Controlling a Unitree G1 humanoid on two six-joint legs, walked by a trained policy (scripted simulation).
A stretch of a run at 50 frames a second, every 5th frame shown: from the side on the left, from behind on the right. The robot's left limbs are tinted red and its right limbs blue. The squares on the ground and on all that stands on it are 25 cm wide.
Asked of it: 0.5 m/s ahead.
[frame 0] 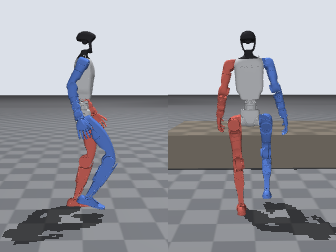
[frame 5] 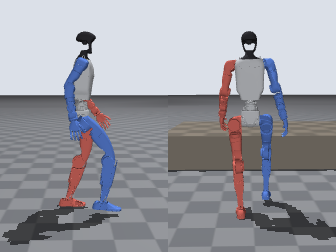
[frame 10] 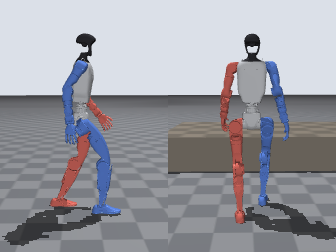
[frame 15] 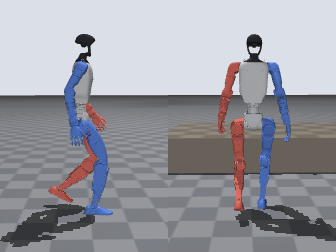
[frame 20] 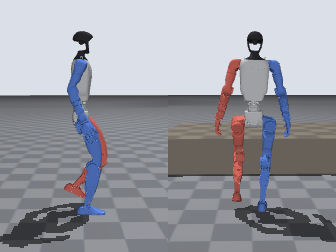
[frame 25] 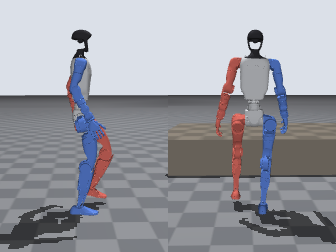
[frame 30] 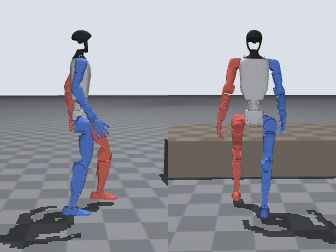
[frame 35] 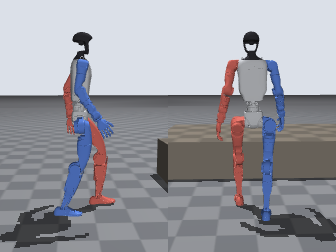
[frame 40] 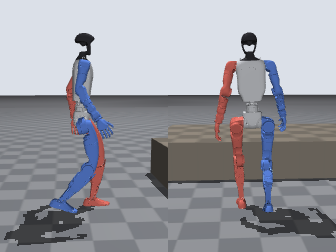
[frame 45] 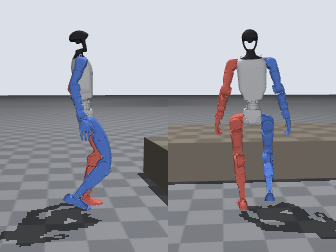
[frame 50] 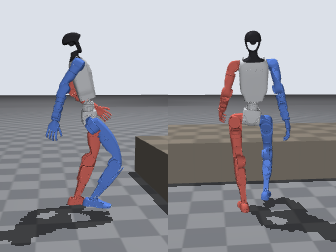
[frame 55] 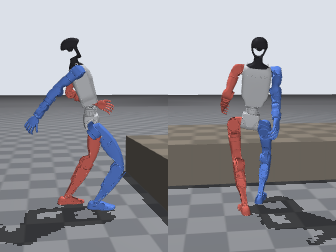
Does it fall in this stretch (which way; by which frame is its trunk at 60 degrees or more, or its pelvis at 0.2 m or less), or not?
no
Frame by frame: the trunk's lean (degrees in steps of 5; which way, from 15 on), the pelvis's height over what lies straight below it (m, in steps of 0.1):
0: 5, 0.8
5: 5, 0.8
10: 5, 0.8
15: 5, 0.8
20: 0, 0.8
25: 0, 0.8
30: 0, 0.8
35: 5, 0.8
40: 5, 0.8
45: 5, 0.8
50: 15 backward, 0.8
55: 20 backward, 0.7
